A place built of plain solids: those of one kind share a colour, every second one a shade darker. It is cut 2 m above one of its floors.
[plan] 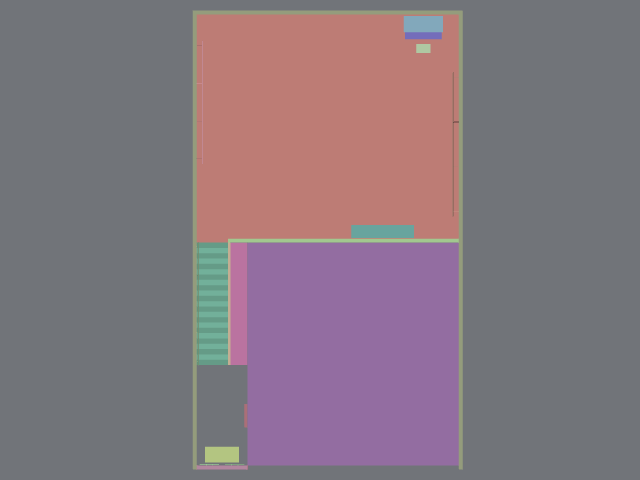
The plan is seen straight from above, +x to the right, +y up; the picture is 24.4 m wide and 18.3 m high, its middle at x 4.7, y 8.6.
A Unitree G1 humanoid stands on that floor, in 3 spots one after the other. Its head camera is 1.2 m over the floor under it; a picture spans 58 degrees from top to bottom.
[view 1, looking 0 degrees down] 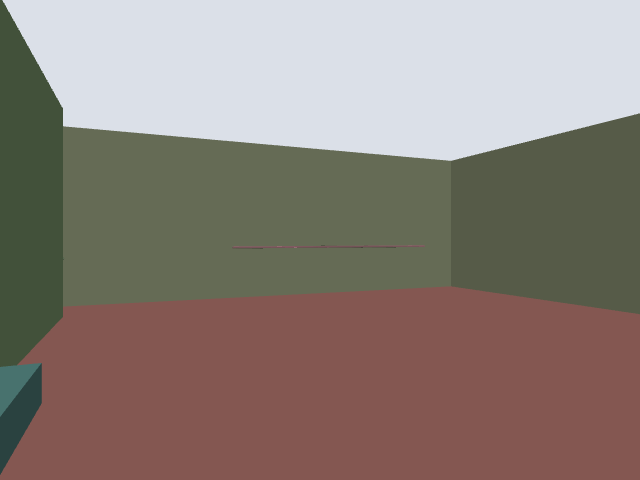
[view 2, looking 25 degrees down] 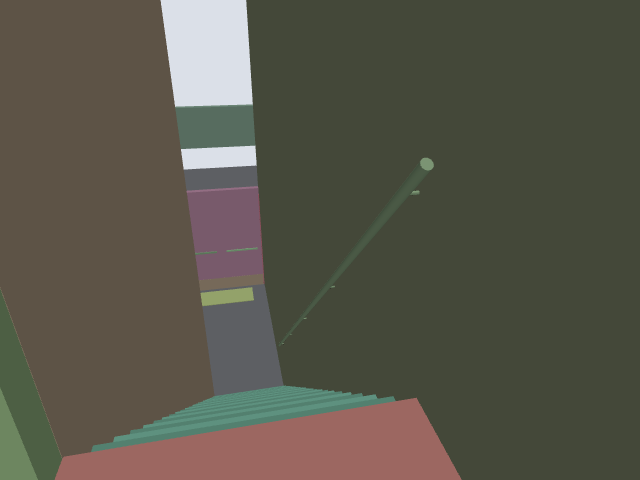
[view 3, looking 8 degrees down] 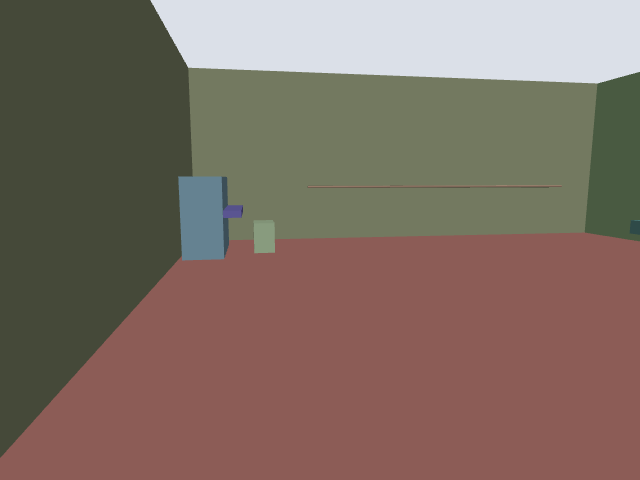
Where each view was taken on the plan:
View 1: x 8.99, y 9.70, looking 157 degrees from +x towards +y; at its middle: wall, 9.77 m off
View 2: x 0.59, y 9.60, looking -102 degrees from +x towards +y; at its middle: wall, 3.17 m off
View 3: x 1.30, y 16.10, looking -9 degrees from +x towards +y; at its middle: upper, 8.62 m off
